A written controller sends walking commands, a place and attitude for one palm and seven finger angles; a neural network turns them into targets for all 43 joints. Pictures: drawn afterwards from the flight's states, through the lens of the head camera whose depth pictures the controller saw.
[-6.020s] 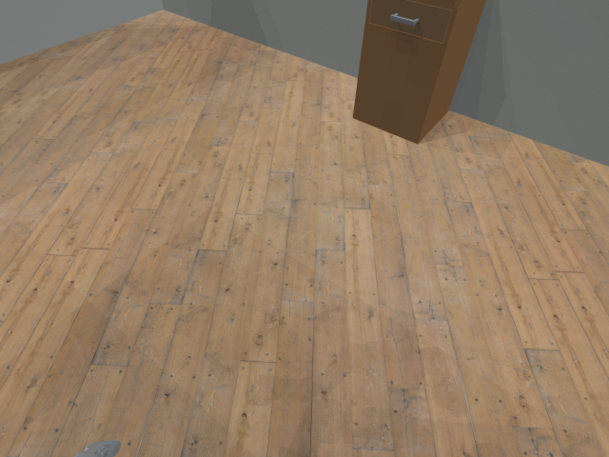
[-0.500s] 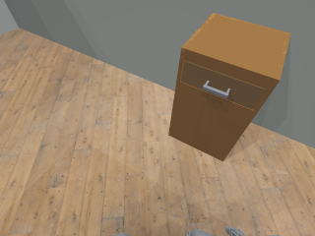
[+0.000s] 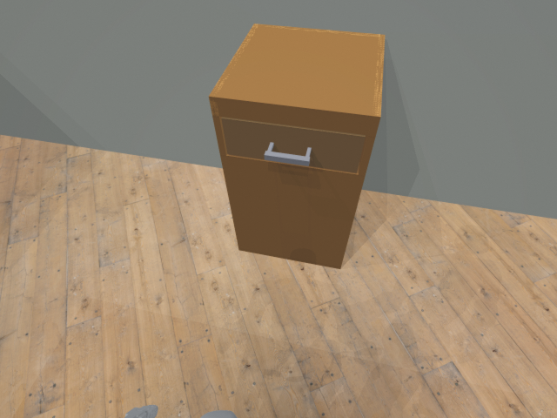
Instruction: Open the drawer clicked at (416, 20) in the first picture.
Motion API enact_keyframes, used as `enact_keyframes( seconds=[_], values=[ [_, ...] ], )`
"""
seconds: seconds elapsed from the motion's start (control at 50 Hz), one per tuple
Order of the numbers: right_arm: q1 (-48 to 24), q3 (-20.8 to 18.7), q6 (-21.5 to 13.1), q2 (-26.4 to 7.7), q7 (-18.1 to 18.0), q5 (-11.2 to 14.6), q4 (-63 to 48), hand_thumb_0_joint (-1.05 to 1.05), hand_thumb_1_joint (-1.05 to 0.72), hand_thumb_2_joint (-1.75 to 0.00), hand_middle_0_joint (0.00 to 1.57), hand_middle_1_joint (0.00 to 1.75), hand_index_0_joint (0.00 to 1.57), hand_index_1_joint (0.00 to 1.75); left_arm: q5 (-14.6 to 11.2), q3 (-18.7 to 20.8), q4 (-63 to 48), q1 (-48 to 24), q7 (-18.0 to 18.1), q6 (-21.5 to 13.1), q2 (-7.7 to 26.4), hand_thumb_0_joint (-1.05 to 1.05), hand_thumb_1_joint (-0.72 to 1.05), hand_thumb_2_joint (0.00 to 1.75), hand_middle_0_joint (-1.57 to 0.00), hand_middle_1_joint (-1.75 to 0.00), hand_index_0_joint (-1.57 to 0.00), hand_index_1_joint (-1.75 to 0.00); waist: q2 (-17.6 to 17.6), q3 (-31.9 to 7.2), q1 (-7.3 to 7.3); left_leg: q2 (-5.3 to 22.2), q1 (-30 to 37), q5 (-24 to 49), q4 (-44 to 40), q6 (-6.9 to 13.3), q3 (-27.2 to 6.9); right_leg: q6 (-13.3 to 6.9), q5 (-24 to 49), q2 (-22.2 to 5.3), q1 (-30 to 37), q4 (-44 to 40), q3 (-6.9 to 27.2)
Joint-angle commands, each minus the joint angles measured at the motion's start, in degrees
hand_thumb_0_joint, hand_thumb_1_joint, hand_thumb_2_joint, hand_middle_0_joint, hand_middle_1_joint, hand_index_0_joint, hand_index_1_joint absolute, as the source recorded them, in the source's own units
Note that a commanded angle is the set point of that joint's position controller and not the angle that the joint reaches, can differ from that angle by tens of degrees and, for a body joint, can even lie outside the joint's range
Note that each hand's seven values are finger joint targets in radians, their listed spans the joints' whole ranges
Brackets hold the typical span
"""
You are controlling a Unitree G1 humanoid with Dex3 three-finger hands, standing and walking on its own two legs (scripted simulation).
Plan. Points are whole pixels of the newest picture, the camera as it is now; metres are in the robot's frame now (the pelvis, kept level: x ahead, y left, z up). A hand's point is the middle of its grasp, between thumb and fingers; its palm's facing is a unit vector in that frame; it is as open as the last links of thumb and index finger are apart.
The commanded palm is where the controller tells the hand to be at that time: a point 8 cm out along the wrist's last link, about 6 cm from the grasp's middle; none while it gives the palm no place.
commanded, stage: turn to face it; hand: left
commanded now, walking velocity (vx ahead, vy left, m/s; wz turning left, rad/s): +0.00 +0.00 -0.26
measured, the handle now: (288, 153) +0.77 +0.01 -0.15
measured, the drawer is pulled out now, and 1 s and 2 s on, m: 0.00 0.00 0.00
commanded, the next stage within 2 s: take the last steps up to it in 0.10 s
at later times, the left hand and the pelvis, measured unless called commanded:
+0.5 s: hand out of the picture +0.11 +0.19 -0.16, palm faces -0.16 -0.97 -0.19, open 7.4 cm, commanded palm none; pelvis +0.02 +0.01 +0.00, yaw -8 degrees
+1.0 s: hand out of the picture +0.12 +0.18 -0.19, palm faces -0.06 -0.99 -0.14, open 7.4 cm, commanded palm none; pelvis +0.17 +0.01 -0.02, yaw -8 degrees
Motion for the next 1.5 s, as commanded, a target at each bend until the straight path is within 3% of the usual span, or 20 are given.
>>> enact_keyframes(
  seconds=[0.0, 0.06, 0.1, 0.12, 0.2, 0.36, 0.46, 0.5, 0.54, 0.66, 0.8, 0.86, 0.88, 0.9, 0.94, 1.04, 1.2, 1.28, 1.32, 1.48],
  values=[
    [0.4, 0.3, -2.4, -2.5, -0.5, 0.8, -4.2, 0.00, -0.90, -0.90, 0.20, 0.30, 0.20, 0.30, 0.4, 3.6, -2.3, 1.0, 1.2, -0.4, 12.9, 0.00, 0.90, 0.90, -0.20, -0.30, -0.20, -0.30, -9.3, -6.4, 1.36, -1.2, 3.0, -0.6, -11.5, 1.1, 0.4, -8.9, 22.7, -15.0, 7.9, -7.0, 16.2],
    [6.8, 0.4, -3.2, -3.4, -0.9, 0.8, -2.0, 0.00, -0.90, -0.90, 0.20, 0.30, 0.20, 0.30, -0.4, 3.0, -2.4, -1.7, 1.0, 0.4, 10.3, 0.00, 0.90, 0.90, -0.20, -0.30, -0.20, -0.30, -4.4, -5.4, -1.70, 0.3, 17.5, 11.0, -29.0, 2.7, -0.6, -3.1, 10.6, -9.5, -2.6, -1.6, 12.8],
    [5.5, -0.5, -3.4, -10.6, -0.9, -0.2, -4.1, 0.00, -0.90, -0.90, 0.20, 0.30, 0.20, 0.30, -0.6, 2.3, -4.1, -0.1, 0.3, 0.7, 5.7, 0.00, 0.90, 0.90, -0.20, -0.30, -0.20, -0.30, 17.3, -2.1, -0.66, 19.8, 15.1, 14.9, -39.1, 12.2, -20.7, 3.0, -17.2, 0.8, -12.7, 17.0, 0.9],
    [4.4, -0.4, -3.6, -9.6, -1.3, -0.4, -3.7, 0.00, -0.90, -0.90, 0.20, 0.30, 0.20, 0.30, 0.3, 2.8, -3.5, -2.3, 0.5, 1.5, 7.4, 0.00, 0.90, 0.90, -0.20, -0.30, -0.20, -0.30, 17.0, -0.3, -1.77, 19.8, 9.9, 14.5, -40.8, 12.9, -20.6, 3.5, -18.7, -0.4, -11.5, 26.4, 4.0],
    [0.6, 0.5, -4.2, -5.4, -1.5, -0.5, -3.9, 0.00, -0.90, -0.90, 0.20, 0.30, 0.20, 0.30, 0.2, 2.7, -0.4, 1.7, -0.5, 1.1, 5.3, 0.00, 0.90, 0.90, -0.20, -0.30, -0.20, -0.30, 6.5, -3.0, 1.22, 11.5, 15.3, 22.5, -36.5, 12.2, -6.9, 4.5, -11.2, -2.2, -12.0, 32.5, 1.9],
    [11.1, -0.9, -5.1, -6.1, -0.7, -0.8, 2.2, 0.00, -0.90, -0.90, 0.20, 0.30, 0.20, 0.30, 0.5, 1.0, -0.2, -4.7, -1.6, -0.4, 2.8, 0.00, 0.90, 0.90, -0.20, -0.30, -0.20, -0.30, 7.3, -0.6, -3.99, 14.4, 21.6, 7.5, -39.4, 13.6, -8.6, 3.5, -14.3, -4.0, -10.7, 14.8, -3.3],
    [10.2, -0.6, -5.0, -4.9, -0.1, -0.3, 4.7, 0.00, -0.90, -0.90, 0.20, 0.30, 0.20, 0.30, 0.2, 0.8, 4.3, 3.3, -1.3, -2.2, 2.5, 0.00, 0.90, 0.90, -0.20, -0.30, -0.20, -0.30, 4.8, -3.3, 0.03, 9.6, 15.2, 7.9, -31.3, 9.4, -3.4, 1.8, -2.6, -1.9, 7.6, -6.9, -6.6],
    [7.9, 1.1, -5.8, 0.7, 0.4, 0.5, 3.4, 0.00, -0.90, -0.90, 0.20, 0.30, 0.20, 0.30, 0.4, 2.0, 8.0, 12.4, 0.0, -3.3, 8.9, 0.00, 0.90, 0.90, -0.20, -0.30, -0.20, -0.30, -10.4, -4.1, 4.27, 2.2, -5.1, -1.7, -15.2, 4.6, 7.0, -4.3, -5.8, -17.0, 26.4, -13.5, 11.2],
    [-0.8, 0.5, -5.0, -1.6, 0.8, -0.2, 0.1, 0.00, -0.90, -0.90, 0.20, 0.30, 0.20, 0.30, -0.1, 2.7, 9.6, 17.2, 0.8, -3.4, 11.9, 0.00, 0.90, 0.90, -0.20, -0.30, -0.20, -0.30, -15.9, 2.2, 7.29, 1.3, -15.9, -9.7, 1.7, 4.2, 1.5, -10.5, -13.7, -24.6, 19.5, -19.8, 23.7],
    [3.4, 0.0, -4.7, 1.6, 2.1, -0.3, 3.1, 0.00, -0.90, -0.90, 0.20, 0.30, 0.20, 0.30, 0.4, 0.9, 8.6, 10.5, 1.2, -5.3, 4.9, 0.00, 0.90, 0.90, -0.20, -0.30, -0.20, -0.30, -8.3, 5.4, 0.40, 2.9, -11.7, 5.9, 3.0, 3.3, 2.1, -7.1, 7.2, -17.6, 12.0, -18.6, 4.5],
    [-2.1, 0.5, -5.4, 2.1, 3.0, 0.2, 0.5, 0.00, -0.90, -0.90, 0.20, 0.30, 0.20, 0.30, 0.5, 0.9, 10.8, 12.9, 1.4, -5.6, 6.6, 0.00, 0.90, 0.90, -0.20, -0.30, -0.20, -0.30, -9.0, 5.0, 0.97, 0.7, -3.4, 10.3, -11.4, 5.3, 4.5, -5.9, 17.3, -16.5, 11.6, -14.9, 0.6],
    [7.8, 0.1, -6.3, -0.4, 2.0, -0.3, 3.5, 0.00, -0.90, -0.90, 0.20, 0.30, 0.20, 0.30, 0.1, 1.0, 11.3, 12.3, 1.4, -5.1, 6.6, 0.00, 0.90, 0.90, -0.20, -0.30, -0.20, -0.30, -5.5, -0.4, -3.88, -3.1, 14.4, 14.4, -20.3, 6.7, 6.4, -3.6, 26.0, -13.3, 8.4, 1.1, -3.2],
    [15.3, -0.7, -6.6, -4.2, 1.2, -0.9, 5.3, 0.00, -0.90, -0.90, 0.20, 0.30, 0.20, 0.30, -0.2, 0.7, 10.7, 13.6, 1.2, -4.8, 4.9, 0.00, 0.90, 0.90, -0.20, -0.30, -0.20, -0.30, 1.5, -5.5, -6.32, 1.9, 26.4, 18.2, -22.7, 8.7, 0.2, -1.7, 18.2, -9.5, 1.3, 13.8, -5.0],
    [20.5, -2.0, -6.7, -10.2, 0.6, -1.2, 6.4, 0.00, -0.90, -0.90, 0.20, 0.30, 0.20, 0.30, -0.9, 0.4, 9.8, 16.5, 0.6, -4.6, 1.6, 0.00, 0.90, 0.90, -0.20, -0.30, -0.20, -0.30, 16.0, -11.4, -6.58, 16.5, 35.6, 22.6, -28.7, 14.6, -19.9, 0.8, -10.9, -1.2, -9.8, 31.2, -9.0],
    [14.3, -1.8, -6.1, -9.4, 0.1, 0.1, 5.2, 0.00, -0.90, -0.90, 0.20, 0.30, 0.20, 0.30, -0.5, 0.3, 7.7, 11.4, 0.8, -4.6, 1.5, 0.00, 0.90, 0.90, -0.20, -0.30, -0.20, -0.30, 11.8, -7.7, -5.11, 20.4, 24.7, 4.7, -38.3, 17.6, -24.8, -0.8, -19.1, -3.6, -16.0, 45.9, -0.8],
    [2.9, 0.7, -7.1, -1.4, -0.2, 0.0, 2.6, 0.00, -0.90, -0.90, 0.20, 0.30, 0.20, 0.30, 0.5, 0.4, 8.9, 13.0, 0.0, -2.6, -1.2, 0.00, 0.90, 0.90, -0.20, -0.30, -0.20, -0.30, 4.8, -0.5, 1.43, 11.7, 6.0, 12.2, -40.7, 13.8, -6.1, 1.3, -9.3, -7.8, -6.9, 32.4, -1.8],
    [1.4, 0.8, -5.5, -1.0, -0.6, 0.3, 3.7, 0.00, -0.90, -0.90, 0.20, 0.30, 0.20, 0.30, 0.3, -0.5, 8.0, 12.6, 1.4, -2.1, -0.7, 0.00, 0.90, 0.90, -0.20, -0.30, -0.20, -0.30, 1.8, -2.1, 3.32, 7.7, 10.1, 27.3, -30.1, 10.8, 0.7, 3.7, 6.3, -5.3, 4.8, -0.3, -4.3],
    [6.7, 0.7, -3.1, 2.5, -0.2, 1.1, 4.7, 0.00, -0.90, -0.90, 0.20, 0.30, 0.20, 0.30, 0.3, 0.9, 6.1, 8.2, 2.2, -2.5, 9.1, 0.00, 0.90, 0.90, -0.20, -0.30, -0.20, -0.30, -13.2, -3.8, -0.02, -1.8, 7.6, 3.8, -17.8, 3.8, 4.0, -5.2, 43.9, -19.8, 7.6, -3.7, 9.6],
    [4.7, -0.1, -1.9, 0.9, -0.7, 1.0, 3.8, 0.00, -0.90, -0.90, 0.20, 0.30, 0.20, 0.30, 0.3, 1.4, 5.9, 8.6, 2.7, -2.1, 9.1, 0.00, 0.90, 0.90, -0.20, -0.30, -0.20, -0.30, -15.6, -5.7, 2.25, -3.2, 3.5, -9.9, -2.6, 3.4, 1.3, -9.6, 57.3, -22.9, 10.9, -4.5, 10.6],
    [1.2, -0.4, -0.7, 1.2, -0.1, 1.0, 0.8, 0.00, -0.90, -0.90, 0.20, 0.30, 0.20, 0.30, 1.0, 3.0, 1.4, 1.0, 3.3, -0.6, 10.2, 0.00, 0.90, 0.90, -0.20, -0.30, -0.20, -0.30, -11.4, -7.9, 2.14, -3.5, 1.9, -6.5, 0.0, 2.0, -2.4, -9.4, 43.3, -20.9, 11.0, -4.6, 4.9]
  ],
)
